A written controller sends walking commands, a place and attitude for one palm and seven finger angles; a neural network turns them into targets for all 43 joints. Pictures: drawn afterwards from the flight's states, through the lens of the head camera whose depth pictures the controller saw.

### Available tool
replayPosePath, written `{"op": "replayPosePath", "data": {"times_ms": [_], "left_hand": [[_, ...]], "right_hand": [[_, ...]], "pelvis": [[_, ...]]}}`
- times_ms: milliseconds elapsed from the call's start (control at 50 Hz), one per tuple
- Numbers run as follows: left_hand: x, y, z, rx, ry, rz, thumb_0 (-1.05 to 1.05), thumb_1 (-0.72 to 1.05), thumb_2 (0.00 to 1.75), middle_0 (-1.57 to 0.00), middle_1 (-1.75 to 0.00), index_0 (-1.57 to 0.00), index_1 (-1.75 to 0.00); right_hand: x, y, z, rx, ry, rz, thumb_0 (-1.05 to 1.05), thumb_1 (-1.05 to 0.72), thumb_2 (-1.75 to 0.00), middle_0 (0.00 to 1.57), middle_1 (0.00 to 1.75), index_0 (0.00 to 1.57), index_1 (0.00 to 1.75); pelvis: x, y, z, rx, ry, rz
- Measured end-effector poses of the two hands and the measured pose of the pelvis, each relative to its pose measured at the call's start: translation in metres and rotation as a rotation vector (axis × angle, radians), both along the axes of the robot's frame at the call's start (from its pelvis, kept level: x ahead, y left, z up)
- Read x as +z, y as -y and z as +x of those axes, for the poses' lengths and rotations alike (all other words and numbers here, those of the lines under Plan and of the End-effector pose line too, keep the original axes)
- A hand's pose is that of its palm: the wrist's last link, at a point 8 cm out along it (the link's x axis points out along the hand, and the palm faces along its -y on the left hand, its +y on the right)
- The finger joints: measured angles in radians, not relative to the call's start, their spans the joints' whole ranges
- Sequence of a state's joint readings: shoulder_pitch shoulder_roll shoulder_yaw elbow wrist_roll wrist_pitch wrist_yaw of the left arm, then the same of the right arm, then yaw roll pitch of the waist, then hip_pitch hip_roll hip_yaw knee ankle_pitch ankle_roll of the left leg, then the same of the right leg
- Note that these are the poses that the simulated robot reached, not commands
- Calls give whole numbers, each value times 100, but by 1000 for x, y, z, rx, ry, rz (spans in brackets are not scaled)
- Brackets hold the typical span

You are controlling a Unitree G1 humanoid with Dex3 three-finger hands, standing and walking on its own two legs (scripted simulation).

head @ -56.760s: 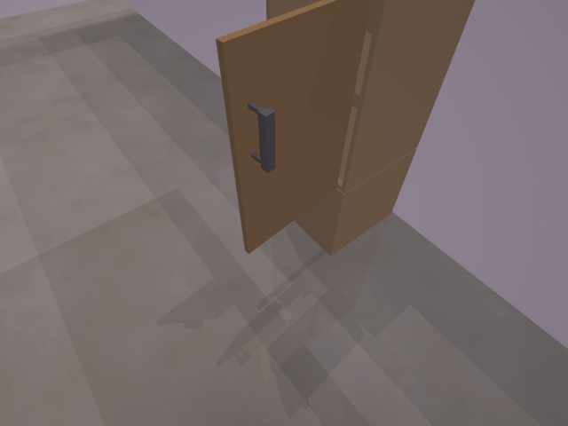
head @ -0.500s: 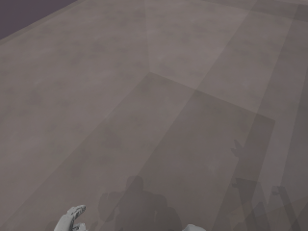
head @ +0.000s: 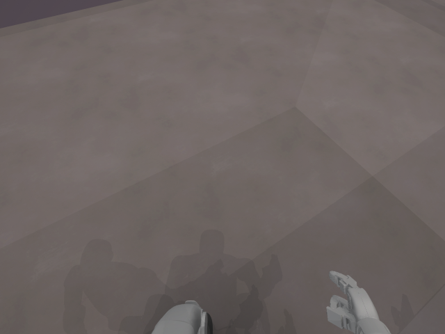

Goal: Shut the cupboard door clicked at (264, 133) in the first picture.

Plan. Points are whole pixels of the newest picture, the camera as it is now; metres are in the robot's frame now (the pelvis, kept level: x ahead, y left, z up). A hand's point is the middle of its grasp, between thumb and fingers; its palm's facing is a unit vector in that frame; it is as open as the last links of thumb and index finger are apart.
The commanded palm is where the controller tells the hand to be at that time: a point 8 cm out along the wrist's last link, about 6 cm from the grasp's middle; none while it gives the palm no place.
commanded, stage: turn to face it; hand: left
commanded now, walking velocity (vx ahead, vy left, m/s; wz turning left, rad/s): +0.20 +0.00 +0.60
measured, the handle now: out of the picture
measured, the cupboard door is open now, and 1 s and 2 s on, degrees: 31 31 31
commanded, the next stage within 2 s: none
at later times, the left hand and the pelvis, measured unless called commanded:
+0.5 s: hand (165, 268) +0.24 +0.15 -0.15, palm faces -0.06 -0.98 -0.18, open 7.4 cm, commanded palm none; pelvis +0.15 -0.02 +0.02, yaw -4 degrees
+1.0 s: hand (148, 222) +0.34 +0.21 -0.15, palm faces -0.26 -0.94 -0.22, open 7.4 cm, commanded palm none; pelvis +0.20 +0.03 +0.02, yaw -20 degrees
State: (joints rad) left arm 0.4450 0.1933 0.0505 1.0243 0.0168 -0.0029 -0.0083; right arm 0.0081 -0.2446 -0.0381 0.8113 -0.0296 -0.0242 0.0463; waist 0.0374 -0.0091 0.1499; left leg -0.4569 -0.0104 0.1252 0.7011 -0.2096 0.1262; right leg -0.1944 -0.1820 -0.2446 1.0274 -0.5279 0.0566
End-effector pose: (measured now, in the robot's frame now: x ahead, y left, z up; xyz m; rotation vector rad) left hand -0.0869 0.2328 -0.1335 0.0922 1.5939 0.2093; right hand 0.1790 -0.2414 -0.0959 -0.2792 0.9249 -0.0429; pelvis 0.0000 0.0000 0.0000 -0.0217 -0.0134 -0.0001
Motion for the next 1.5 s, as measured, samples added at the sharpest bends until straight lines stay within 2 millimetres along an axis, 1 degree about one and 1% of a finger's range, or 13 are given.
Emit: {"op": "replayPosePath", "data": {"times_ms": [40,120,240,340,480,560,660,820,920,1080,1260,1360,1500], "left_hand": [[-3,-11,30,14,48,19,1,91,90,-20,-30,-20,-30],[6,-26,111,20,228,42,1,91,90,-20,-30,-20,-30],[27,-28,214,-15,408,53,1,91,90,-19,-30,-20,-30],[28,-8,267,-68,415,23,0,91,90,-19,-30,-20,-30],[16,31,321,-186,357,-13,0,91,90,-19,-30,-20,-30],[17,42,336,-211,359,-2,0,91,90,-20,-30,-20,-30],[25,35,345,-234,326,18,0,92,90,-20,-30,-20,-30],[23,6,373,-293,309,10,0,91,90,-20,-30,-20,-30],[10,-19,406,-337,326,0,1,90,90,-20,-30,-20,-30],[29,-19,463,-483,372,-16,1,91,90,-19,-30,-20,-30],[37,46,511,-693,460,-21,1,91,90,-19,-30,-20,-30],[42,74,509,-750,461,-30,0,91,90,-20,-30,-20,-30],[36,90,510,-807,406,-79,1,90,90,-20,-30,-20,-30]], "right_hand": [[1,-6,6,17,-22,-16,0,-91,-90,20,30,20,29],[3,-14,1,20,-129,-33,0,-91,-89,20,30,20,29],[7,-17,-14,-58,-246,-22,1,-92,-89,20,30,21,30],[1,-13,-28,-145,-322,1,1,-93,-89,20,30,21,30],[-28,1,-45,-297,-423,58,1,-91,-90,20,30,21,30],[-31,12,-40,-345,-453,64,1,-91,-89,20,30,21,29],[-19,23,-7,-362,-383,57,1,-91,-90,20,30,20,29],[0,21,53,-387,-204,24,1,-91,-90,20,30,20,29],[7,7,69,-401,-118,-19,1,-91,-90,20,30,20,29],[17,-8,30,-498,-161,-4,1,-91,-89,21,30,21,30],[-19,7,-59,-702,-263,64,1,-91,-89,21,30,21,30],[-22,13,-93,-793,-333,68,1,-91,-90,20,30,20,29],[-5,3,-95,-855,-296,66,1,-91,-90,20,30,20,29]], "pelvis": [[2,-3,11,20,4,2],[16,-8,35,70,-9,-2],[32,-7,74,91,-17,-4],[34,-1,109,50,-8,10],[18,18,150,-62,-4,25],[18,25,160,-95,-2,8],[26,24,170,-134,-11,14],[27,2,189,-220,-20,23],[17,-19,200,-293,-17,12],[30,-27,203,-413,-8,-11],[14,-6,197,-536,-4,17],[19,-3,195,-582,-1,15],[26,-5,202,-653,-10,36]]}}
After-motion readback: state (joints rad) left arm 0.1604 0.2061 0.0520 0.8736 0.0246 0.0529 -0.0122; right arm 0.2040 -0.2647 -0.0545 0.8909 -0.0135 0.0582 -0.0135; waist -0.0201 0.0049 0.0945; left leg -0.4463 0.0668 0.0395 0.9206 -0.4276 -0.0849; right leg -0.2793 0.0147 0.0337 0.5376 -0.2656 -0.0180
